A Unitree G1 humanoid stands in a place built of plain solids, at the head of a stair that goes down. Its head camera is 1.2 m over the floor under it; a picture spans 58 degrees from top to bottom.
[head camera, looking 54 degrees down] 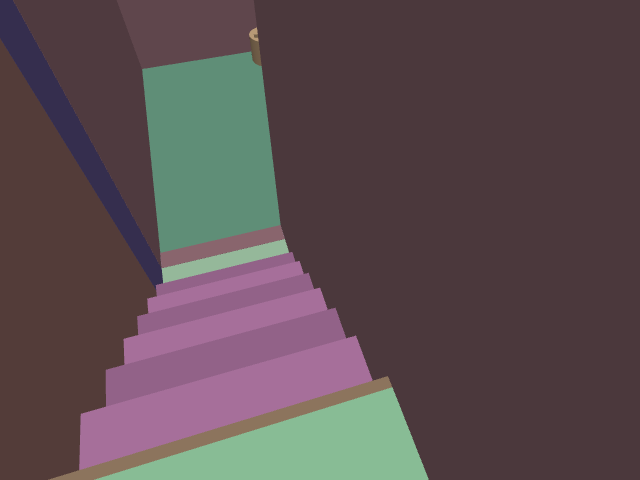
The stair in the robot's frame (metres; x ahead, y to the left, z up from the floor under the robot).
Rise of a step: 0.21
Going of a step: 0.22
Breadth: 0.91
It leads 17 degrees to the left of straight ahead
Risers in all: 7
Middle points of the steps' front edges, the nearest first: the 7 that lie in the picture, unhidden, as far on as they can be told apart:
0.27 0.25 0.00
0.49 0.31 -0.20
0.70 0.37 -0.41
0.91 0.44 -0.61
1.12 0.50 -0.82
1.33 0.56 -1.02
1.54 0.62 -1.23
